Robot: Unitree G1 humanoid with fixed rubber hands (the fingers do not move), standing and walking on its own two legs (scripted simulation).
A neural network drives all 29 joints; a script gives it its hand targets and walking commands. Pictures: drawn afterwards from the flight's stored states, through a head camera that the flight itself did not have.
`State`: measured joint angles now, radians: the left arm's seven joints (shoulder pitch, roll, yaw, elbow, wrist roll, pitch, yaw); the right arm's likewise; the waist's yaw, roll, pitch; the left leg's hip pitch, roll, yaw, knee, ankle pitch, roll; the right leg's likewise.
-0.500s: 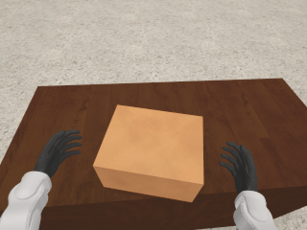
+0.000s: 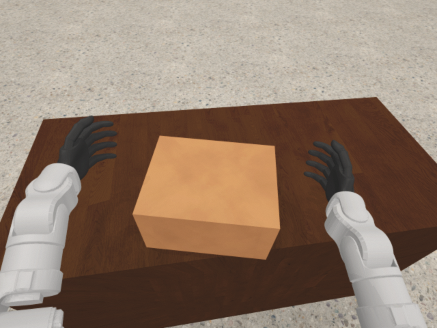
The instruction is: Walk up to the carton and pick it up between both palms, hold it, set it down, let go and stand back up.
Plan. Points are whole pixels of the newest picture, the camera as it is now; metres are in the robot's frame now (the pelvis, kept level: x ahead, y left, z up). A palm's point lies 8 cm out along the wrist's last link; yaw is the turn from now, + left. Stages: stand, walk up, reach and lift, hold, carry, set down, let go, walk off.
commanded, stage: reach and lift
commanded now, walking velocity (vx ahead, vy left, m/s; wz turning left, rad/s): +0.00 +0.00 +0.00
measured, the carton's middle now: (211, 196) +0.39 +0.01 -0.02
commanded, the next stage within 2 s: none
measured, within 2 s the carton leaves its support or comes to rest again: neither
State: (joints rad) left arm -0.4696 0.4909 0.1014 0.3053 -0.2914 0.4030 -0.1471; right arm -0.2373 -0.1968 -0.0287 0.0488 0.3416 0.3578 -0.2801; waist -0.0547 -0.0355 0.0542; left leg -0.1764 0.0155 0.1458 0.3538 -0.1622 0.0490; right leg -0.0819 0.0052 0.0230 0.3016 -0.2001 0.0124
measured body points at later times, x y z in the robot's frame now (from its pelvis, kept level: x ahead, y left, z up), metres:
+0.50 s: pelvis +0.00 +0.01 +0.00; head +0.01 +0.04 +0.45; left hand +0.46 +0.22 +0.16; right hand +0.39 -0.21 +0.13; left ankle +0.02 +0.08 -0.75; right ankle -0.02 -0.13 -0.75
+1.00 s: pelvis -0.01 -0.01 -0.02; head +0.04 +0.02 +0.43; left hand +0.44 +0.20 +0.05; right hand +0.38 -0.20 +0.03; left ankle +0.02 +0.08 -0.75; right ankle -0.02 -0.13 -0.75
